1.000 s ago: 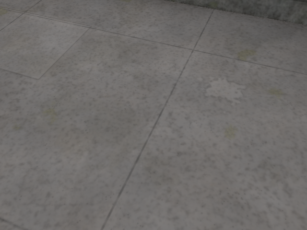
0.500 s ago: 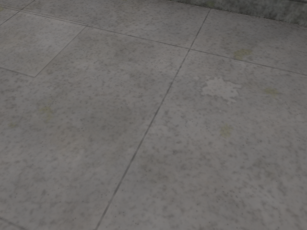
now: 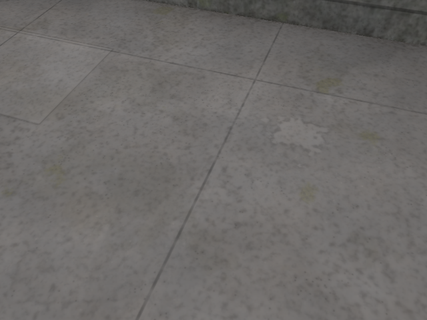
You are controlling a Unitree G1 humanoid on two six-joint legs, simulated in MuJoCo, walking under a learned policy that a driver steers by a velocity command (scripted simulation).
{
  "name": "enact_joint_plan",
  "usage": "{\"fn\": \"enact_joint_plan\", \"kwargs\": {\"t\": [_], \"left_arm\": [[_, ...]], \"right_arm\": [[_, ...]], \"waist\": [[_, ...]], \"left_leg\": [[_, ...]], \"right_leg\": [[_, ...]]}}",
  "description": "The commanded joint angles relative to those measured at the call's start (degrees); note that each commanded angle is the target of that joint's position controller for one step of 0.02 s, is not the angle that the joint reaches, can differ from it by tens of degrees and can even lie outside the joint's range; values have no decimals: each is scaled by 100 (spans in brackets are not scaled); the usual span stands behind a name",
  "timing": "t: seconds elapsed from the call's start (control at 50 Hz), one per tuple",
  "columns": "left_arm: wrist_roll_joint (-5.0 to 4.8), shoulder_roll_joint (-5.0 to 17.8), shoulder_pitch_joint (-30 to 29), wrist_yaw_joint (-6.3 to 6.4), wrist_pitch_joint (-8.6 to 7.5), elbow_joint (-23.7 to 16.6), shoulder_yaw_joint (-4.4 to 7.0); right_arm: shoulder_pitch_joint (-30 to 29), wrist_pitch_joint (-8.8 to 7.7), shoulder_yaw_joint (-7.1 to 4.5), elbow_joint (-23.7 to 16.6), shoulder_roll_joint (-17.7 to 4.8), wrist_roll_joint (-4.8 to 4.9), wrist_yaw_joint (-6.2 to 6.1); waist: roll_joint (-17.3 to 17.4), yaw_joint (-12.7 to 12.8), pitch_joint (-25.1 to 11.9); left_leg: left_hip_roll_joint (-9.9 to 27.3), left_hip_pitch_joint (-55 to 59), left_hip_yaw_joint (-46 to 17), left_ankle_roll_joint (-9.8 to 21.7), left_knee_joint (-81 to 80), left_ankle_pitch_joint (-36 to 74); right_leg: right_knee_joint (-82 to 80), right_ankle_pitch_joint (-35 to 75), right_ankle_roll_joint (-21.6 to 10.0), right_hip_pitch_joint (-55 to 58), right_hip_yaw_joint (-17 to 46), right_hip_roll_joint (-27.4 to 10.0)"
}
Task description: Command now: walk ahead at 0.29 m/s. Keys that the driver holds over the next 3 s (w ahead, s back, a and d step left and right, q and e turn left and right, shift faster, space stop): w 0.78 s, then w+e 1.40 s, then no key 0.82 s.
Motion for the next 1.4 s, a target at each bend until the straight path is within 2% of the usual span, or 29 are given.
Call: {"fn": "enact_joint_plan", "kwargs": {"t": [0.02,0.06,0.08,0.1,0.12,0.14,0.22,0.3,0.4,0.44,0.48,0.5,0.52,0.54,0.56,0.6,0.66,0.74,0.84,0.94,0.98,1.02,1.04,1.06,1.08,1.1,1.14,1.22,1.4], "left_arm": [[-55,245,149,-92,-217,-238,58],[22,378,1075,-76,-223,152,140],[30,835,1854,-61,-230,313,264],[65,1413,2080,-134,-314,287,377],[135,1059,1645,-134,-400,158,267],[110,795,1267,-153,-458,6,193],[125,485,1058,-210,-366,-159,65],[146,762,1240,-89,-277,-223,81],[12,997,1396,-63,-288,-150,178],[26,1097,1255,-68,-244,-188,230],[88,1121,1067,-74,-152,-275,246],[156,1036,963,-92,-149,-424,191],[140,140,1696,-177,-262,-514,-41],[3,397,1480,-216,-449,-414,15],[-168,839,831,-230,-542,-670,152],[-104,912,252,-130,-554,-807,223],[-18,520,533,-86,-312,-791,236],[85,674,-365,-69,-246,-1189,287],[30,526,-1426,-222,-313,-1480,183],[-32,651,-2044,-421,-297,-1875,156],[-19,782,-1901,-496,-300,-1964,199],[-4,1143,-673,-505,-277,-1698,424],[-9,1622,360,-451,-251,-1480,622],[-17,2232,733,-439,-240,-1439,755],[-14,1689,812,-431,-248,-1496,597],[38,1451,519,-402,-271,-1546,525],[85,1194,-261,-387,-288,-1796,444],[66,1154,-398,-318,-310,-1930,424],[-26,1355,360,-122,-195,-1764,506]], "right_arm": [[-340,-113,-183,-364,-951,64,27],[-934,-114,-130,-606,-761,113,49],[-1078,-177,-20,-734,-341,81,82],[-1334,-298,-19,-988,-391,77,79],[-1321,-368,-62,-961,-610,119,101],[-1012,-402,-56,-819,-610,128,155],[-1190,-435,-92,-750,-577,-20,245],[-2252,-402,88,-1169,-229,-17,323],[-2821,-402,117,-1507,-514,53,444],[-2532,-429,24,-1505,-767,30,466],[-1055,-408,-208,-1094,-1180,52,408],[35,-369,-320,-839,-1490,16,339],[686,-332,-415,-671,-1981,-113,331],[562,-319,-264,-645,-1511,-111,342],[-72,-342,-170,-708,-1217,-61,343],[-969,-410,-56,-885,-853,-114,388],[-1065,-473,7,-749,-672,-167,424],[-633,-484,-40,-554,-987,-161,264],[-161,-435,-71,-453,-1219,-100,147],[231,-307,-123,-246,-1262,-71,128],[107,-224,-165,-305,-1369,-73,115],[-73,-113,-159,-432,-1379,-118,80],[8,-100,-82,-606,-1248,-211,31],[584,-265,184,-820,-468,-309,138],[275,-511,110,-774,-878,-155,212],[-264,-668,15,-970,-1235,41,265],[-745,-738,-2,-1084,-1201,-62,197],[-695,-465,-53,-1208,-1010,-214,144],[-2353,-500,0,-1881,-871,-120,212]], "waist": [[842,306,768],[282,713,746],[-974,902,417],[-1817,932,613],[-1023,653,908],[-675,422,946],[-519,310,690],[-517,518,826],[-657,433,967],[-743,131,622],[-847,-648,-374],[-601,-1087,-1097],[1078,-688,-2225],[1168,-783,-2304],[1010,-608,-1171],[156,-190,-288],[417,231,-30],[283,147,370],[239,-201,424],[159,-341,566],[276,-182,414],[305,466,-350],[-157,803,-993],[-1662,420,-1697],[-1225,614,-2075],[-1007,631,-1308],[-10,281,-535],[-214,-97,-250],[-525,426,133]], "left_leg": [[1508,-873,-2172,893,-2015,-2474],[682,-1952,-975,394,-850,-1516],[60,-2698,-14,19,1052,-820],[-137,-3694,136,-17,2247,-1282],[270,-4017,-304,60,3148,-1021],[453,-4166,-381,127,3442,-439],[721,-3678,-11,4,2838,837],[455,-2808,377,-211,1173,1722],[322,-2201,320,-17,134,1956],[145,-1630,381,182,11,1697],[-168,314,579,475,29,1569],[602,2172,-285,776,233,1362],[2254,4172,-3272,1772,-361,-142],[2390,3925,-4491,1781,-1332,-527],[2156,3019,-3499,1425,-1431,-367],[1723,1113,-2027,1104,-1723,820],[1330,-19,-1160,1076,-2197,1185],[1307,-104,-792,1169,-2501,1430],[1176,317,-142,873,-2518,1608],[1660,1652,96,697,-2099,1826],[1717,1927,275,565,-1574,2944],[1424,1707,697,313,154,4872],[1149,548,909,78,1870,4036],[-30,-2086,718,-347,4116,244],[-123,-2897,-374,-248,4848,-1234],[193,-3368,-510,-88,4953,-846],[644,-2924,-431,-56,4107,-86],[771,-2187,-358,-324,2976,309],[204,-1649,-302,-511,22,2501]], "right_leg": [[-293,-81,-304,-40,-129,-48],[-1383,422,-367,1577,105,-66],[-2263,-480,-681,2339,1807,-1158],[-3029,-1163,-1322,2351,3837,-2248],[-3025,-1180,-1405,2065,3937,-2375],[-2950,-810,-1193,2074,3322,-2095],[-3002,1852,-638,1861,1407,-1305],[-3147,2614,-608,1109,630,-959],[-3114,3050,-593,1457,511,-1319],[-2512,4714,-459,1881,391,-1425],[-773,6470,-236,1697,108,-1179],[806,5244,-72,407,55,-966],[3223,1336,315,-1750,28,166],[4123,-565,183,-2333,911,285],[4377,-266,73,-2872,765,-79],[3797,698,27,-2413,490,-619],[3199,1004,58,-1698,464,-883],[2017,1937,298,-2423,364,-988],[121,3258,297,-2143,22,-668],[-410,2629,-15,-2579,133,-534],[-470,2049,-202,-2226,-72,-342],[-614,1940,-455,-505,-467,173],[-573,2067,-761,1191,457,-292],[-1199,909,-1863,3372,3627,-1690],[-2037,551,-1897,3808,4775,-1924],[-2035,947,-1570,3303,3948,-1742],[-2138,2209,-1327,1670,2654,-1319],[-2534,3090,-1330,461,1905,-946],[-2376,2164,-829,162,1721,-610]]}}
Next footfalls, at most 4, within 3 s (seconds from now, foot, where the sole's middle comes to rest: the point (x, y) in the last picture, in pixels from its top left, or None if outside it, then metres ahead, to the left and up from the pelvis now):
0.50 left None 0.40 0.12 -0.77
1.04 right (263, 272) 0.70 -0.13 -0.77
1.54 left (222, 197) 1.02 0.00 -0.77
2.06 right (314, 175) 1.13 -0.38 -0.77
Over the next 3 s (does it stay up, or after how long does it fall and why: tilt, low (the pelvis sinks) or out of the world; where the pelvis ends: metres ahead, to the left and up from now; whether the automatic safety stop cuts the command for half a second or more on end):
stays up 1.28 -0.40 -0.01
